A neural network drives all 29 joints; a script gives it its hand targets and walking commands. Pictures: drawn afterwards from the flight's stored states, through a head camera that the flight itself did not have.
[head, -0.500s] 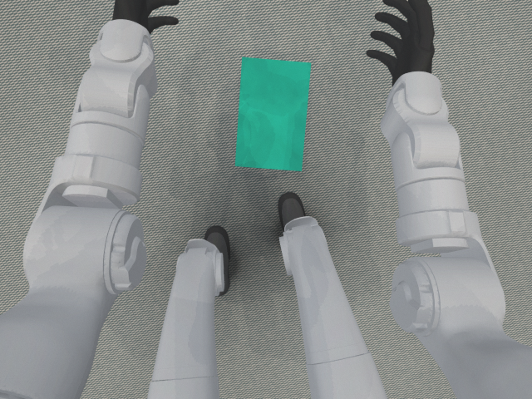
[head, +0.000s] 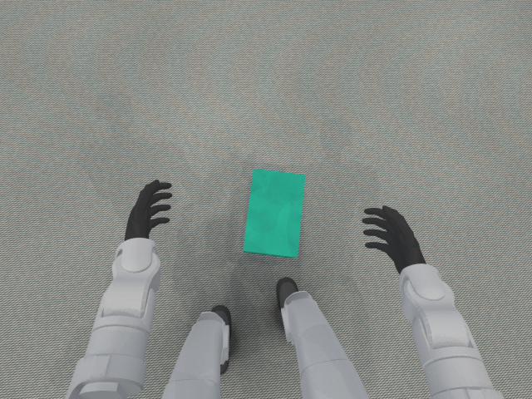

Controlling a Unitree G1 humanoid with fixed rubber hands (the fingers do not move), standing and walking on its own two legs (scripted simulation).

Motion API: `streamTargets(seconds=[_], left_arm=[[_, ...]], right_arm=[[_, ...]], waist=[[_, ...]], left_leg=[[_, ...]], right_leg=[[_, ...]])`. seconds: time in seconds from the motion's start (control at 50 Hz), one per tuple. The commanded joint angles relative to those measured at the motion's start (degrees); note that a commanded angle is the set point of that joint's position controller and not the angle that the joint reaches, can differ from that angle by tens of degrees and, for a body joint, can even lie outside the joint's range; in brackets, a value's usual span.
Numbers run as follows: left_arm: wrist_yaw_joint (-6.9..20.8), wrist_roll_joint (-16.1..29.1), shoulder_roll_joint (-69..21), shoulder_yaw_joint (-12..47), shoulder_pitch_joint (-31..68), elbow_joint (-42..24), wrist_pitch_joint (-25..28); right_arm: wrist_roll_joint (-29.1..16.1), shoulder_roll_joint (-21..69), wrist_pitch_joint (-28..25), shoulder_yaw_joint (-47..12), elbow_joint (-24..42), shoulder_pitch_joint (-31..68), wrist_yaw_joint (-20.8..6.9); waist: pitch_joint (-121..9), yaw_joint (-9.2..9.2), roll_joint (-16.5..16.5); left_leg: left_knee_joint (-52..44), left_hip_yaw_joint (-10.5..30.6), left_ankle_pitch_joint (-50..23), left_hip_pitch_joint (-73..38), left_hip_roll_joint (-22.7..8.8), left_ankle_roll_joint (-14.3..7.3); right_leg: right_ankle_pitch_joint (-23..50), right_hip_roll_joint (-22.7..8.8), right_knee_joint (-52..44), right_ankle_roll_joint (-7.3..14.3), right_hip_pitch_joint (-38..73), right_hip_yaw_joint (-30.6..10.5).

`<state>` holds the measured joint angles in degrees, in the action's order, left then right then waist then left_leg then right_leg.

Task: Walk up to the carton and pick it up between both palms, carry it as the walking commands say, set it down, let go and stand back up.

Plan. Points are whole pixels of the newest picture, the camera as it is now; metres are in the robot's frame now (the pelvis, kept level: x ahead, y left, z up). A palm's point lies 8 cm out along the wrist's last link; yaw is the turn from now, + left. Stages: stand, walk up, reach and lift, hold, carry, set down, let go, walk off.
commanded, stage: let go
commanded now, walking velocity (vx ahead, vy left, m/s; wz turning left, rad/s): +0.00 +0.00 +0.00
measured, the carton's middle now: (273, 215) +0.43 -0.09 -0.66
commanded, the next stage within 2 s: stand in 0.88 s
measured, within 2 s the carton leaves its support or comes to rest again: neither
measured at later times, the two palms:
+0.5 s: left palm (38, 309) +0.26 +0.25 -0.02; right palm (422, 279) +0.25 -0.21 -0.03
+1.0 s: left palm (42, 336) +0.23 +0.25 -0.04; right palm (438, 282) +0.24 -0.24 -0.04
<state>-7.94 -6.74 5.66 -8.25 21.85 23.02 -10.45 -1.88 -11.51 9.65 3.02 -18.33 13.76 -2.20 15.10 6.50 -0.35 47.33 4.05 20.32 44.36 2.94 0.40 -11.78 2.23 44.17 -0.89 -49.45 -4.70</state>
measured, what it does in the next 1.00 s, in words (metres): shifts its weight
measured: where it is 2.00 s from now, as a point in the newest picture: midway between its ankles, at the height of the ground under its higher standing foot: (256, 336)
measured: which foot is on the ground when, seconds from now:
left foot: down 0.00-1.00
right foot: down 0.00-1.00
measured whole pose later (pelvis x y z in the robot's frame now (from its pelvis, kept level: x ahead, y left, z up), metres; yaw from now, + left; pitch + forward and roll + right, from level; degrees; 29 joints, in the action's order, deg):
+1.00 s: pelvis +0.09 +0.01 +0.04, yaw +0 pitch -1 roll +0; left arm -1.4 -3.1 12.3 -1.0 -13.5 37.8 -0.9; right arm 2.0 -12.9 4.3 3.4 -36.4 -11.6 1.1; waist -4.1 0.3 1.9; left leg 30.1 4.2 22.6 6.4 1.8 -0.7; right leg -17.6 1.5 32.2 -0.3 -13.5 -3.3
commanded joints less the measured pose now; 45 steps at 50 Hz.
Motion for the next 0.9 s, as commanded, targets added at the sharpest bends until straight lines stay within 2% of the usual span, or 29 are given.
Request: streamTargets(seconds=[0.0, 0.02, 0.04, 0.08, 0.1, 0.16, 0.18, 0.24, 0.28, 0.32, 0.34, 0.36, 0.44, 0.48, 0.5, 0.52, 0.54, 0.56, 0.58, 0.6, 0.64, 0.66, 0.68, 0.72, 0.78, 0.8, 0.82, 0.86, 0.88], left_arm=[[1.61, -0.8, 3.89, -1.66, -1.01, -2.15, 5.33], [2.45, -0.01, 3.16, -0.12, -3.58, -0.54, 5.93], [2.91, 0.88, 3.37, 0.36, -4.67, -1.25, 7.23], [3.86, 0.7, 5.17, -0.56, -4.49, -0.87, 8.43], [4.08, 1.31, 4.71, 0.63, -9.26, 1.28, 8.61], [5.29, 2.23, 5.55, 0.76, -13.18, -0.61, 10.19], [5.65, 2.42, 6.33, 0.2, -14.54, 0.43, 10.29], [6.45, 3.45, 7.08, 1.76, -21.56, -3.13, 11.64], [7.27, 4.32, 7.32, 2.04, -25.27, -2.16, 12.04], [7.83, 5.03, 8.33, 2.1, -27.51, -3.78, 11.98], [8.03, 5.61, 8.68, 2.05, -27.13, -3.93, 11.87], [8.35, 6.13, 9.04, 2.05, -27.45, -5.07, 11.9], [9.56, 7.53, 9.69, 2.87, -31.08, -6.26, 10.92], [9.24, 7.74, 9.75, 3.56, -32.52, -5.94, 10.28], [9.44, 8.19, 9.16, 3.92, -33.25, -4.96, 9.88], [9.85, 7.94, 10.03, 3.64, -32.19, -5.54, 9.51], [9.84, 8.06, 9.63, 4.4, -33.83, -5.5, 9.57], [9.57, 8.41, 9.65, 3.88, -34.47, -6.98, 8.81], [9.71, 8.17, 9.87, 4.31, -32.56, -8.95, 8.86], [9.53, 8.25, 9.41, 3.77, -33.57, -6.56, 8.5], [8.59, 8.76, 10.47, 4.49, -32.95, -6.7, 9.09], [8.4, 7.93, 11.01, 4.22, -33.41, -6.78, 9.38], [7.91, 8.31, 10.5, 4.47, -34.71, -5.36, 9.45], [7.71, 8.23, 9.92, 3.97, -34.97, -4.04, 9.72], [6.98, 7.22, 9.89, 4.93, -33.92, -3.04, 10.46], [7.45, 7.07, 9.83, 4.54, -33.65, -2.51, 10.14], [6.89, 6.29, 9.2, 4.4, -36.24, 0.34, 10.12], [7.07, 6.5, 8.97, 4.65, -34.04, -1.67, 10.43], [6.48, 3.22, 17.74, 3.08, -34.93, 7.66, 10.16]], right_arm=[[1.7, -3.25, -4.65, 3.03, 3.38, -4.52, -1.11], [2.49, -2.85, -5.35, 3.32, 3.61, -7.5, -1.35], [1.22, -2.79, -6.55, 2.38, 5.62, -8.45, -1.75], [1.98, -3.16, -7.25, 2.96, 3.63, -9.24, -1.93], [3.14, -5.0, -7.84, 3.87, 4.77, -11.47, -2.01], [2.13, -6.03, -8.9, 2.88, 4.69, -13.99, -2.24], [2.7, -6.52, -8.95, 3.06, 3.0, -15.05, -2.35], [2.02, -6.53, -9.47, 2.2, 2.07, -22.18, -2.09], [1.21, -7.47, -10.37, 1.28, 4.34, -21.13, -2.12], [1.51, -7.53, -9.84, 1.08, 2.36, -23.02, -2.16], [1.5, -7.64, -9.75, 0.86, 2.4, -21.7, -2.09], [1.62, -7.09, -9.88, 0.93, 2.51, -23.38, -1.96], [2.32, -8.05, -9.26, 0.79, 3.97, -25.32, -1.52], [2.41, -7.9, -8.71, 0.5, 2.44, -25.67, -1.29], [2.91, -8.35, -8.38, 0.43, 1.92, -25.2, -1.24], [3.6, -8.59, -7.79, 1.14, 2.71, -24.42, -1.08], [3.38, -8.36, -7.74, 1.11, 2.94, -25.42, -0.92], [3.39, -8.09, -6.72, 0.51, 1.45, -26.74, -1.02], [2.99, -7.55, -6.46, 0.96, 2.12, -25.41, -0.97], [3.43, -7.57, -5.84, 1.06, 1.54, -25.07, -0.58], [3.77, -6.67, -4.19, 1.1, 1.28, -24.18, -0.03], [3.15, -6.54, -3.73, 0.93, 0.18, -24.55, 0.36], [3.87, -6.15, -3.31, 1.27, 1.37, -22.92, 0.24], [4.64, -5.93, -2.22, 1.77, 0.66, -23.45, 1.32], [4.5, -6.49, -0.93, 1.95, 0.23, -19.92, 2.12], [4.45, -5.99, -0.37, 1.85, -0.53, -20.52, 2.39], [5.22, -6.54, 0.34, 2.46, 0.03, -19.11, 2.77], [5.05, -6.98, 1.02, 2.28, -0.99, -19.76, 3.34], [3.28, -11.01, -3.36, 4.07, -9.23, -23.29, 4.51]], waist=[[-46.48, -1.93, -0.19], [-44.29, -0.23, 0.05], [-42.28, -1.79, 0.11], [-37.27, -2.04, 2.45], [-37.37, -1.89, 0.86], [-31.22, -2.91, 3.81], [-29.48, -2.66, 1.34], [-29.03, -2.65, 4.12], [-29.26, -4.35, 0.97], [-26.54, -4.3, 1.99], [-25.92, -5.15, 1.94], [-28.36, -3.98, 0.74], [-26.5, -4.62, 0.08], [-24.64, -4.81, 1.86], [-22.48, -4.97, 0.94], [-21.39, -4.16, -0.41], [-21.97, -4.69, -0.36], [-20.92, -4.8, 0.26], [-20.67, -4.45, 3.89], [-20.22, -4.71, 2.35], [-20.4, -4.6, 2.57], [-20.8, -4.54, 5.32], [-22.21, -5.35, 2.61], [-24.72, -4.14, 1.34], [-23.11, -6.45, 4.85], [-22.89, -5.61, 4.97], [-22.4, -6.58, 1.4], [-23.6, -5.87, 1.19], [-22.7, -5.83, 2.07]], left_leg=[[-12.72, -2.6, -0.39, -10.67, 0.35, -0.38], [-13.76, -2.8, 0.46, -12.88, 0.0, -0.46], [-15.15, -2.63, -2.18, -14.82, 0.04, -0.67], [-17.01, -3.1, -0.98, -16.56, -0.39, -0.27], [-18.53, -2.65, -3.63, -17.89, -0.5, 0.02], [-20.68, -2.91, -9.3, -23.49, -0.73, 0.41], [-21.48, -2.92, -11.91, -23.36, -0.76, 0.75], [-23.06, -2.61, -20.29, -29.14, -0.06, 0.75], [-23.14, -2.29, -25.93, -31.79, -0.03, 0.51], [-23.82, -1.66, -26.58, -32.31, -0.45, 0.54], [-24.54, -1.88, -27.14, -31.34, 0.13, 0.65], [-24.08, -1.99, -27.75, -32.54, 0.33, 0.46], [-24.49, -2.16, -29.46, -33.39, 0.44, 0.66], [-24.44, -0.97, -33.55, -35.87, -0.39, 1.28], [-24.6, -0.95, -33.87, -36.19, -0.9, 1.6], [-24.94, -1.57, -29.44, -34.55, -0.65, 1.08], [-25.04, -1.31, -32.94, -34.96, -0.65, 1.4], [-24.44, -1.05, -32.37, -35.41, -0.9, 1.5], [-24.48, -1.29, -33.8, -35.58, -0.97, 2.08], [-24.66, -0.75, -36.24, -35.16, -1.3, 2.5], [-23.97, -0.23, -36.83, -37.63, -2.04, 2.33], [-23.31, -0.74, -39.16, -37.41, -1.91, 2.62], [-23.03, -0.49, -40.24, -38.46, -2.22, 2.68], [-22.01, -0.31, -40.12, -38.65, -2.07, 2.42], [-21.91, -0.7, -42.42, -38.56, -2.52, 2.67], [-21.63, -1.02, -39.9, -37.03, -2.25, 2.24], [-21.67, -0.87, -39.82, -36.69, -2.28, 1.99], [-21.6, -1.57, -37.86, -37.61, -1.61, 1.76], [-18.4, 0.27, -36.3, -35.31, -5.03, 1.83]], right_leg=[[6.6, -0.22, -5.95, -1.61, 38.49, 3.18], [5.32, -0.33, -7.68, -1.32, 38.49, 3.23], [6.75, 0.59, -7.55, -1.23, 36.95, 4.44], [4.7, 0.43, -9.93, -0.54, 37.64, 3.96], [6.41, 0.76, -10.62, -0.35, 39.31, 4.11], [9.34, 0.65, -13.45, -0.24, 39.87, 4.27], [10.97, 1.2, -14.03, -0.38, 40.47, 4.95], [17.81, 0.84, -15.74, -0.41, 44.55, 4.11], [21.44, 1.1, -16.51, -0.79, 44.78, 4.54], [20.42, 1.08, -16.81, -0.73, 45.66, 4.75], [20.93, 1.11, -17.13, -0.45, 46.07, 4.25], [23.24, 0.63, -16.94, -0.66, 48.05, 3.8], [25.95, 0.92, -17.31, -0.66, 50.76, 4.2], [24.27, 1.37, -17.42, -0.57, 48.26, 4.68], [21.57, 1.81, -18.14, -0.47, 46.55, 4.88], [21.61, 1.9, -17.88, -0.46, 48.15, 5.02], [23.39, 1.97, -17.74, -0.62, 48.83, 5.18], [21.39, 2.37, -17.06, -0.67, 48.73, 5.77], [20.27, 1.98, -17.67, -0.36, 47.78, 5.07], [21.8, 2.46, -17.64, -0.35, 47.12, 5.32], [19.07, 2.87, -17.02, -0.39, 45.8, 5.93], [19.8, 2.86, -16.73, -0.11, 46.27, 5.4], [19.0, 2.96, -16.18, -0.53, 45.8, 6.05], [21.49, 2.75, -14.81, -0.42, 46.03, 5.99], [19.99, 2.66, -14.93, -0.09, 44.41, 6.07], [20.82, 2.45, -14.86, -0.15, 46.0, 5.51], [21.4, 2.39, -14.0, -1.05, 46.65, 6.38], [22.13, 2.5, -14.1, -0.97, 46.89, 6.39], [30.99, -4.1, -12.09, 0.14, 43.53, 2.65]])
